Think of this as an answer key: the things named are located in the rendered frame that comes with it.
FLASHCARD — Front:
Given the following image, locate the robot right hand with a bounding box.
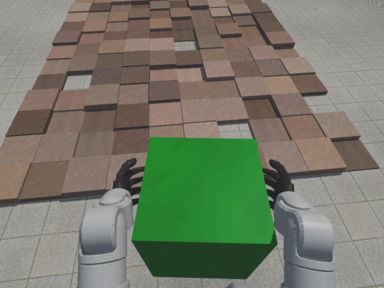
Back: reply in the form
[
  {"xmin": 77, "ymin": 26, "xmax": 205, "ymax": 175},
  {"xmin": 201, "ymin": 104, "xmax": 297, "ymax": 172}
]
[{"xmin": 262, "ymin": 159, "xmax": 294, "ymax": 210}]

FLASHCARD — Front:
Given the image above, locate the robot right forearm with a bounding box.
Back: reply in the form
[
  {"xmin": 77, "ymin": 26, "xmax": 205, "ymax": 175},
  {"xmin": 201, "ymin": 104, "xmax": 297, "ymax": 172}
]
[{"xmin": 274, "ymin": 191, "xmax": 336, "ymax": 288}]

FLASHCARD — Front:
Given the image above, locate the carton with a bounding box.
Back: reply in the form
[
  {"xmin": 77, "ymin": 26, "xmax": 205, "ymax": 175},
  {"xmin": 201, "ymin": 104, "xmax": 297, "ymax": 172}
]
[{"xmin": 131, "ymin": 137, "xmax": 278, "ymax": 279}]

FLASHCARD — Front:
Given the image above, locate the robot left hand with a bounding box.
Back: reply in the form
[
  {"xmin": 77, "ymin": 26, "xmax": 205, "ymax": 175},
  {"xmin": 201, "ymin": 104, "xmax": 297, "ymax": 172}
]
[{"xmin": 112, "ymin": 158, "xmax": 145, "ymax": 206}]

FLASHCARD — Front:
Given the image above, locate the robot left forearm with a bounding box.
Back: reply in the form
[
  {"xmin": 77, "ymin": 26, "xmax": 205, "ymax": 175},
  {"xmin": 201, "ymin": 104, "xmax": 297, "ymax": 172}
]
[{"xmin": 76, "ymin": 188, "xmax": 134, "ymax": 288}]

